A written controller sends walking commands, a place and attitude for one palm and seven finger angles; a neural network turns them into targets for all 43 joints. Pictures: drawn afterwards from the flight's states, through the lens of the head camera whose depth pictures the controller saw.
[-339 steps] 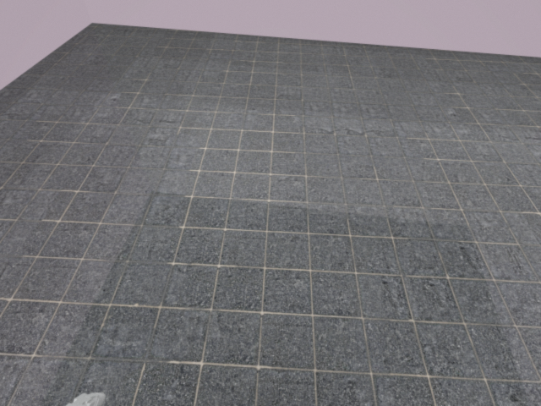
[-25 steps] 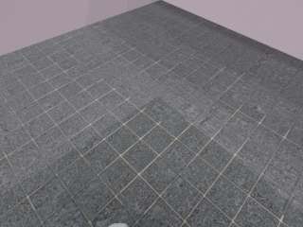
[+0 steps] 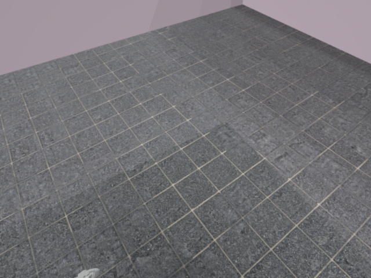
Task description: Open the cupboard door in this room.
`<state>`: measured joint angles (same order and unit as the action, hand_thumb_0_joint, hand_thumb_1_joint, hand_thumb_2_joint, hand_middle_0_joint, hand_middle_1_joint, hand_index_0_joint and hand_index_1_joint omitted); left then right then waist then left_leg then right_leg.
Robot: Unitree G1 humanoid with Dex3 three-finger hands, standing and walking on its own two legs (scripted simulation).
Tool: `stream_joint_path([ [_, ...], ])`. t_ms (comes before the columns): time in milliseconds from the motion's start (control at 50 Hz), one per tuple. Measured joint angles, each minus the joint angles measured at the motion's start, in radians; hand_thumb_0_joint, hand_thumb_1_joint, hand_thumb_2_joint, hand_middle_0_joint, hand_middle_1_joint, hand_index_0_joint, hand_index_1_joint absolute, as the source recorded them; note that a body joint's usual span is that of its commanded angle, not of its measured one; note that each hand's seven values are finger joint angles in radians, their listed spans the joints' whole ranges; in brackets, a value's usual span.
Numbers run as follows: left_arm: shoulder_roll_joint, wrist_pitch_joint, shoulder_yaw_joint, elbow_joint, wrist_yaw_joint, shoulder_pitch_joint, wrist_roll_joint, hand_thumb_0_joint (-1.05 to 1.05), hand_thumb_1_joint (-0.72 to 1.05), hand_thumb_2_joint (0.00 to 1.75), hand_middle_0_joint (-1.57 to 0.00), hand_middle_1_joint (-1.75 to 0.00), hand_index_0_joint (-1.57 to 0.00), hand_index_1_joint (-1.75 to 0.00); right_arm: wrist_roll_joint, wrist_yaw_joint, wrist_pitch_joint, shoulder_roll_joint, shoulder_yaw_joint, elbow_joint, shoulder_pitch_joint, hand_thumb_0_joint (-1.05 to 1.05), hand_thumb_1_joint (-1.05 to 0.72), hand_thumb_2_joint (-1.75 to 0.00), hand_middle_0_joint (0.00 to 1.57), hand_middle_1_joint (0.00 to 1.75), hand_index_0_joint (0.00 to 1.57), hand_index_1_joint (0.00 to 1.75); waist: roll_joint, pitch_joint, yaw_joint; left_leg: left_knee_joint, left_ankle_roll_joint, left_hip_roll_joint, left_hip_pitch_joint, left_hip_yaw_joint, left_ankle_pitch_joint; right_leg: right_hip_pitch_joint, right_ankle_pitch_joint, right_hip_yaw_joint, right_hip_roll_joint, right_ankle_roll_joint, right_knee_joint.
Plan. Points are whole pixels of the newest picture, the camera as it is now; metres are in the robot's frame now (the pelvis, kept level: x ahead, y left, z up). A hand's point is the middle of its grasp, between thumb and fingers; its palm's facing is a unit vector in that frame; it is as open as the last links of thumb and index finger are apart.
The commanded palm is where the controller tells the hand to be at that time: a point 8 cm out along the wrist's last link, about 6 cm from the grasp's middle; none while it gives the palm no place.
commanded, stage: turn or walk to find it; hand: left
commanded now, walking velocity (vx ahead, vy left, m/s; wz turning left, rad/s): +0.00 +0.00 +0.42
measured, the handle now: out of the picture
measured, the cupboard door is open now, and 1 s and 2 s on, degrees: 0 0 0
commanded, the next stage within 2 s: none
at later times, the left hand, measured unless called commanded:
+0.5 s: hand out of the picture -0.07 +0.22 -0.18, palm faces +0.30 -0.92 -0.25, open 7.4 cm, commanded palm none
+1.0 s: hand out of the picture -0.08 +0.18 -0.14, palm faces +0.44 -0.86 -0.27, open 7.4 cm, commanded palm none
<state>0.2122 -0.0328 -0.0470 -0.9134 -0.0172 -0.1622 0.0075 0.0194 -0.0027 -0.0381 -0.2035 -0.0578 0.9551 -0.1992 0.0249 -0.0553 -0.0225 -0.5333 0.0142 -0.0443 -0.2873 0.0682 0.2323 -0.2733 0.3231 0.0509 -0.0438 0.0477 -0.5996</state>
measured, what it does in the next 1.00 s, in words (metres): steps on the spot, turning left: left foot, then right foot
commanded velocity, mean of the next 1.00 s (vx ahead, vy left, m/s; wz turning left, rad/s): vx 0.00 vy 0.00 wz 0.42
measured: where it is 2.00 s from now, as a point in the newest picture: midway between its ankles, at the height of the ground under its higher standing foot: outside the picture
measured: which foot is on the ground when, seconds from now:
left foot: down 0.00-0.00, up 0.02-0.46, down 0.48-0.86, up 0.88-1.00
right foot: down 0.00-0.48, up 0.50-0.82, down 0.84-1.00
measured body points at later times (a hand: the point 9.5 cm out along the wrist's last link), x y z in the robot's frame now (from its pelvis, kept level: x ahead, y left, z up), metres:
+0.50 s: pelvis -0.05 +0.01 +0.00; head -0.02 +0.02 +0.44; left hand -0.09 +0.27 -0.16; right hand +0.09 -0.23 -0.14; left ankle -0.08 +0.12 -0.73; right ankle +0.01 -0.10 -0.73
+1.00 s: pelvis -0.07 -0.03 +0.01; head -0.04 -0.05 +0.45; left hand -0.11 +0.22 -0.12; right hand +0.09 -0.23 -0.16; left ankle -0.14 +0.10 -0.65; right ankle -0.02 -0.11 -0.73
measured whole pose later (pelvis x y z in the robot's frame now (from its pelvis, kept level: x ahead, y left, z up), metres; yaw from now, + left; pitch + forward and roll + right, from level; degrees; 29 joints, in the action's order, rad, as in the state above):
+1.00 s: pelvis -0.07 -0.03 +0.01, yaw +26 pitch -1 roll +2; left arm 0.16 -0.02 -0.03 -0.92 -0.02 -0.21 0.02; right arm 0.02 -0.02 -0.07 -0.25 -0.09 0.97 -0.20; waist 0.05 -0.07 -0.02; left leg -1.11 0.03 -0.02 -0.49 0.04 0.39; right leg -0.23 0.29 0.15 -0.08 -0.02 -0.54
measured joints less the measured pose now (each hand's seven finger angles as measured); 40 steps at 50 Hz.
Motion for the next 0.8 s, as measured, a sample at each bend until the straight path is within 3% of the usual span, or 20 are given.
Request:
stream_joint_path([
  [60,-0.031,0.019,0.011,0.009,-0.003,-0.005,0.009,0.00,0.90,0.90,-0.20,-0.29,-0.20,-0.30,-0.003,-0.001,-0.019,-0.023,-0.018,0.010,-0.014,0.00,-0.90,-0.90,0.21,0.30,0.20,0.30,0.032,-0.003,-0.006,-0.217,0.005,-0.005,-0.079,0.011,0.162,0.012,-0.017,0.044,0.000,-0.076,0.003],
  [120,-0.049,0.019,0.016,0.010,-0.005,-0.022,0.010,0.00,0.90,0.90,-0.20,-0.29,-0.20,-0.30,0.002,-0.010,-0.036,-0.041,-0.031,0.025,-0.021,0.00,-0.90,-0.90,0.20,0.30,0.20,0.30,0.031,-0.005,-0.002,-0.498,0.014,0.000,-0.162,-0.011,0.180,0.037,-0.029,0.070,-0.017,-0.089,0.040],
  [200,-0.058,0.018,0.020,-0.007,-0.007,-0.041,0.013,0.00,0.90,0.90,-0.20,-0.29,-0.20,-0.30,0.003,-0.016,-0.039,-0.054,-0.038,0.034,-0.029,0.00,-0.91,-0.90,0.20,0.30,0.20,0.30,0.022,-0.010,-0.006,-0.617,0.038,0.039,-0.186,-0.029,0.131,0.057,-0.056,0.105,-0.033,-0.091,0.083],
  [280,-0.056,0.019,0.018,-0.022,-0.007,-0.056,0.016,0.00,0.90,0.90,-0.20,-0.29,-0.21,-0.30,0.002,-0.015,-0.045,-0.054,-0.035,0.048,-0.032,0.00,-0.91,-0.90,0.20,0.30,0.20,0.30,0.003,-0.016,0.002,-0.538,0.054,0.069,-0.142,-0.043,0.158,0.058,-0.066,0.138,-0.052,-0.090,0.096],
  [400,-0.024,0.017,0.006,-0.044,-0.004,-0.074,0.023,0.00,0.90,0.90,-0.21,-0.30,-0.21,-0.30,-0.008,-0.010,-0.037,-0.039,-0.017,0.053,0.003,0.00,-0.91,-0.90,0.20,0.30,0.20,0.30,-0.032,-0.033,0.032,-0.283,0.046,0.078,-0.035,-0.098,0.226,0.029,-0.062,0.182,-0.089,-0.075,0.061],
  [460,0.001,0.008,-0.005,-0.060,-0.004,-0.085,0.018,0.00,0.90,0.90,-0.21,-0.30,-0.21,-0.30,-0.011,-0.009,-0.017,-0.031,-0.006,0.034,0.022,0.00,-0.91,-0.90,0.20,0.30,0.20,0.30,-0.046,-0.030,0.036,-0.093,0.032,0.072,0.042,-0.131,0.135,0.001,-0.042,0.208,-0.112,-0.055,0.003],
  [480,0.010,0.002,-0.009,-0.062,-0.003,-0.093,0.014,0.00,0.90,0.90,-0.21,-0.30,-0.21,-0.30,-0.009,-0.009,-0.007,-0.030,-0.004,0.026,0.025,0.00,-0.91,-0.90,0.20,0.30,0.20,0.30,-0.047,-0.023,0.036,-0.032,0.006,0.071,0.061,-0.130,0.079,-0.020,-0.026,0.214,-0.119,-0.046,-0.035],
  [540,0.043,-0.035,-0.020,-0.078,-0.005,-0.094,0.011,0.01,0.90,0.90,-0.20,-0.29,-0.20,-0.30,-0.002,-0.006,0.009,-0.001,0.004,0.013,0.045,0.00,-0.91,-0.90,0.20,0.30,0.20,0.30,-0.082,-0.023,0.044,-0.058,-0.028,0.052,0.045,-0.133,0.081,-0.109,0.149,0.113,-0.103,-0.005,-0.248],
  [620,0.053,-0.045,-0.024,-0.083,0.003,-0.080,0.011,0.01,0.91,0.90,-0.20,-0.29,-0.20,-0.30,0.000,0.004,0.013,0.015,0.017,0.007,0.045,0.00,-0.91,-0.90,0.20,0.30,0.20,0.30,-0.072,-0.011,0.040,0.001,-0.030,0.045,0.058,-0.104,0.045,-0.173,0.119,0.038,-0.064,0.016,-0.417],
  [700,0.040,-0.034,-0.019,-0.061,0.006,-0.067,0.007,0.01,0.91,0.90,-0.20,-0.29,-0.20,-0.30,0.000,0.004,0.012,0.015,0.018,0.006,0.044,0.00,-0.90,-0.90,0.20,0.30,0.20,0.30,-0.050,-0.003,0.035,0.045,-0.032,0.035,0.060,-0.078,0.007,-0.156,0.110,0.008,-0.047,0.028,-0.367],
  [800,0.014,-0.019,-0.007,-0.033,0.003,-0.043,0.003,0.01,0.91,0.90,-0.20,-0.29,-0.20,-0.30,0.003,0.000,0.003,0.006,0.008,-0.001,0.038,0.00,-0.90,-0.90,0.21,0.30,0.20,0.30,-0.020,-0.001,0.016,0.032,-0.019,0.024,0.026,-0.041,-0.006,-0.068,0.099,0.002,-0.022,0.024,-0.167],
])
